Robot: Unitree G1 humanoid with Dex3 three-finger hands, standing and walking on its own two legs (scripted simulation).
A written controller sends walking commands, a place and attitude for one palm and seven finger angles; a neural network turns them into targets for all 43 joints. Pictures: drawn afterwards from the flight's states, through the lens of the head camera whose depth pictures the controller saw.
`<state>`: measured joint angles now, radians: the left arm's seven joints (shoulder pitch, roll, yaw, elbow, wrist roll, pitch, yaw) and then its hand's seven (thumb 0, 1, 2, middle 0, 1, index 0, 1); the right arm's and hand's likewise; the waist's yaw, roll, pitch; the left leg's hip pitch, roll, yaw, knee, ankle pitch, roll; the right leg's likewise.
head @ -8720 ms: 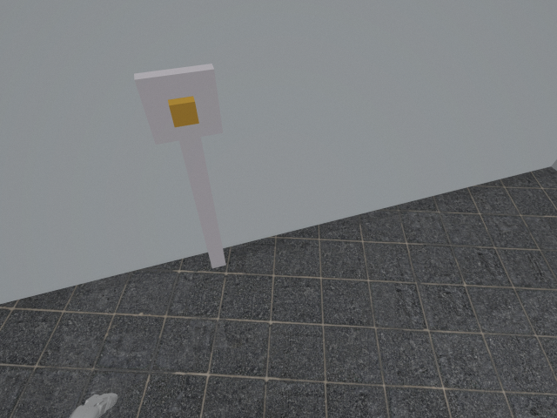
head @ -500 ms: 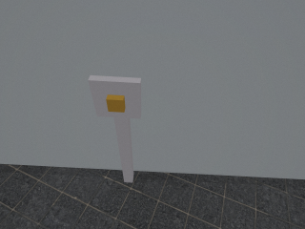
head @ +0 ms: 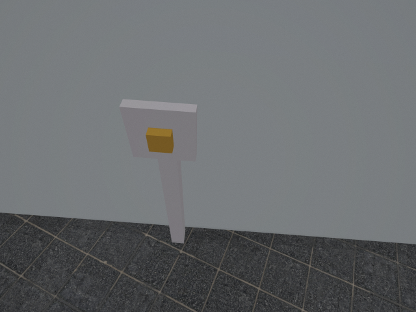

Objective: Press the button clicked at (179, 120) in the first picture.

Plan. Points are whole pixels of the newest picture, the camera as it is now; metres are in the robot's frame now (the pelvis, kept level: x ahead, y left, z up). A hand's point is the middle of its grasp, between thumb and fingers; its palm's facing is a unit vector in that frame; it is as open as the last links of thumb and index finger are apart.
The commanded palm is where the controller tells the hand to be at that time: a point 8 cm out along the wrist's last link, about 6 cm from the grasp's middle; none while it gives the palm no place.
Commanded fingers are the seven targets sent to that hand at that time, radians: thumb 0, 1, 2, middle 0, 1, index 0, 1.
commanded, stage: come to a stop and stand still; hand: left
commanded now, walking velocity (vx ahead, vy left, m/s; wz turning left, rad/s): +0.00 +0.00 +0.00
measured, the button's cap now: (160, 139) +0.51 +0.16 +0.01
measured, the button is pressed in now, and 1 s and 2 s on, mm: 0 0 0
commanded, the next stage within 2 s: look again from close up in 0.70 s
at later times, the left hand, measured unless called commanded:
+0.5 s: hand out of the picture -0.08 +0.18 -0.17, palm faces +0.03 -0.98 -0.17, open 7.4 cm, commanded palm none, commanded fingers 0.00 0.90 0.90 -0.20 -0.30 -0.20 -0.30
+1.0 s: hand out of the picture -0.09 +0.18 -0.17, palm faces +0.05 -0.98 -0.20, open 7.4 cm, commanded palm none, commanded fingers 0.00 0.90 0.90 -0.20 -0.30 -0.20 -0.30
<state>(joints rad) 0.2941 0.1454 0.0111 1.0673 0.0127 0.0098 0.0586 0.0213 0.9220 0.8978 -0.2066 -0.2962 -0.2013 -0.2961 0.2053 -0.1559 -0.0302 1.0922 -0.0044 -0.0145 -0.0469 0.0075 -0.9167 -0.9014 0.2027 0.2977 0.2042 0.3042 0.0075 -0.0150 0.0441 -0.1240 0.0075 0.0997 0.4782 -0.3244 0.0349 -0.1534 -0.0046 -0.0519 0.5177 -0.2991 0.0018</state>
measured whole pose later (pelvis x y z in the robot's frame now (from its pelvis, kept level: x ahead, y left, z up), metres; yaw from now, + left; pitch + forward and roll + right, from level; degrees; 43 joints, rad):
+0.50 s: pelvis -0.06 +0.01 +0.01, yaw +0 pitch -2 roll +0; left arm 0.33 0.15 -0.01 1.11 0.02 0.00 0.04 0.01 0.91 0.90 -0.20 -0.30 -0.20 -0.30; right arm 0.31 -0.15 -0.01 1.17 -0.01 0.00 -0.01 0.01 -0.91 -0.90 0.20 0.30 0.20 0.30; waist 0.00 -0.02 0.02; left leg -0.15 -0.03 0.11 0.36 -0.18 0.06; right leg -0.17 -0.04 -0.05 0.38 -0.18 0.01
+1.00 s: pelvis -0.06 +0.02 +0.00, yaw +2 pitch -1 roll +0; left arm 0.36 0.11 -0.03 1.11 0.02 -0.02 0.04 0.01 0.90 0.90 -0.20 -0.30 -0.20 -0.30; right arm 0.32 -0.17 0.01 1.07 -0.02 -0.01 -0.01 0.02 -0.92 -0.90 0.20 0.30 0.20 0.30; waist 0.00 0.04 -0.01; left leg -0.25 -0.04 0.09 0.51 -0.25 0.08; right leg -0.25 -0.06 -0.06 0.52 -0.25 0.01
